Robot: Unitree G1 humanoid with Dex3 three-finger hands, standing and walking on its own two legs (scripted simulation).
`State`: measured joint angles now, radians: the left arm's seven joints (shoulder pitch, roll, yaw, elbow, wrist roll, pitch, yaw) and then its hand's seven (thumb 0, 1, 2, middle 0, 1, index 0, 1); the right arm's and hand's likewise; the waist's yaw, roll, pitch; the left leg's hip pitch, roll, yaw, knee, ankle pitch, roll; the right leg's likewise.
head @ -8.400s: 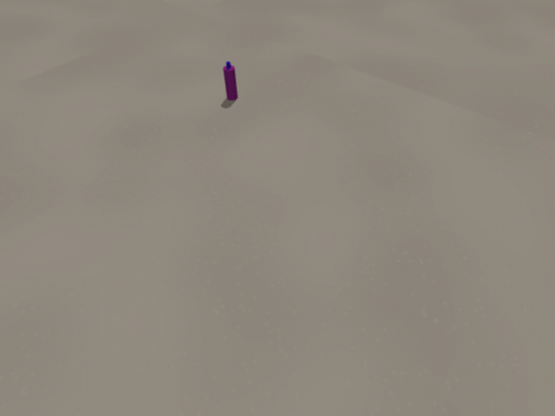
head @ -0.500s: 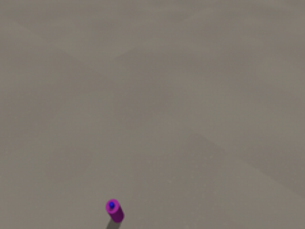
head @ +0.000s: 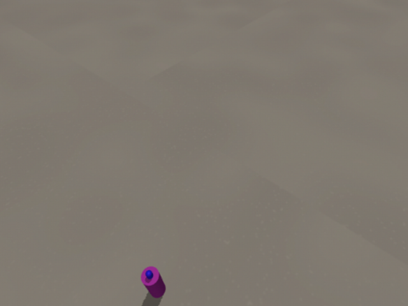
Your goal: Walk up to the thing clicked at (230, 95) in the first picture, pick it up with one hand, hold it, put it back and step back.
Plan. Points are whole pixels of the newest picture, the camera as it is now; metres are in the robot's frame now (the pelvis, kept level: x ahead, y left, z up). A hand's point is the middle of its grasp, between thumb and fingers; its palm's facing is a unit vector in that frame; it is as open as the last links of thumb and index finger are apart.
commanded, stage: stand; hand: left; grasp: from the side
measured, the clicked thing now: (153, 281) +0.34 +0.23 -0.66
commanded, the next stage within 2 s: go down in 0.46 s
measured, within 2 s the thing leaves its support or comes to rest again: neither
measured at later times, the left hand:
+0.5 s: hand out of the picture +0.07 +0.25 -0.16, palm faces -0.02 -0.94 -0.34, open 7.4 cm
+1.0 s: hand out of the picture +0.15 +0.29 -0.20, palm faces +0.11 -0.94 -0.31, open 15.0 cm
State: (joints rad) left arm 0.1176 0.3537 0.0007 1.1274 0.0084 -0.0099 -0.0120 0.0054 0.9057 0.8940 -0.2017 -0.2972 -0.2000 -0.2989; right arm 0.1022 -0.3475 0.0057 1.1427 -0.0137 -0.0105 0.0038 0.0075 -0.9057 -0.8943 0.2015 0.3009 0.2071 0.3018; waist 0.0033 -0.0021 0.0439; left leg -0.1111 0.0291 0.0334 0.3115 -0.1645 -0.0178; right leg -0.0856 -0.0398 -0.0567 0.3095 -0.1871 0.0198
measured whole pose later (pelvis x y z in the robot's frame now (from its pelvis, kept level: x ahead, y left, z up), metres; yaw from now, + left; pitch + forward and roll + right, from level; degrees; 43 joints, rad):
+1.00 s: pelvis -0.02 +0.00 -0.07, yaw -1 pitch +13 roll -1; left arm 0.02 0.41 0.34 0.97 0.05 -0.07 -0.13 0.00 -0.03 0.15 -0.06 -0.04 -0.06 -0.04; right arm 0.26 -0.25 -0.04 0.67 0.01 -0.06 0.00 0.01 -0.95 -0.91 0.20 0.30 0.21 0.30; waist -0.04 -0.02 -0.06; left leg -0.77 0.06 0.02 0.96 -0.42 -0.02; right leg -0.73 -0.04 -0.04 0.94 -0.43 0.02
